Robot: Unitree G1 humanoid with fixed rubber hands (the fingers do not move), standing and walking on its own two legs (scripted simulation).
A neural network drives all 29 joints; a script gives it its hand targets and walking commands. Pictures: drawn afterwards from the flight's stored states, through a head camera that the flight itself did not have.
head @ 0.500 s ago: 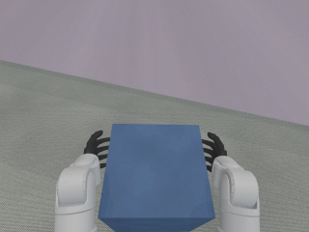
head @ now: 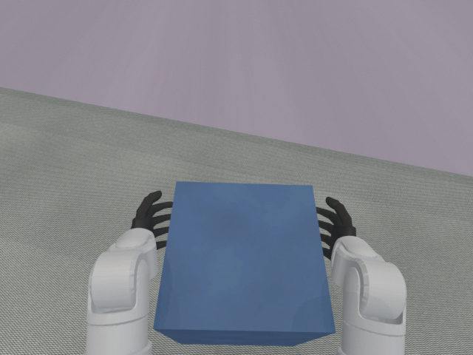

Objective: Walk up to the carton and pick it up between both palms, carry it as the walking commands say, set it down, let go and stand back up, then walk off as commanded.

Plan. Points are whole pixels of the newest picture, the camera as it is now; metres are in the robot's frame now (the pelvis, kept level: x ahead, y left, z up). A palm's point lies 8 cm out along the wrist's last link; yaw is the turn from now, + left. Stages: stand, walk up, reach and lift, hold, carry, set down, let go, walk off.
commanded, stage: carry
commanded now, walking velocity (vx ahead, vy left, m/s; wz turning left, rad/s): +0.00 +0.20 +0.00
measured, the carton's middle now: (240, 272) +0.26 -0.01 +0.00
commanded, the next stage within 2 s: none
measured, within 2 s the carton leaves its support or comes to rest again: neither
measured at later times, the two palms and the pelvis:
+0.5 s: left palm (43, 264) +0.23 +0.28 +0.09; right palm (255, 273) +0.22 -0.02 +0.08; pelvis -0.04 +0.13 +0.00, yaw +1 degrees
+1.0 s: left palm out of the picture +0.18 +0.40 +0.09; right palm (158, 313) +0.17 +0.10 +0.08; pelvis -0.08 +0.26 +0.00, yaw +0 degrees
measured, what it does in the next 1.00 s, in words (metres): steps to the left: left foot, then right foot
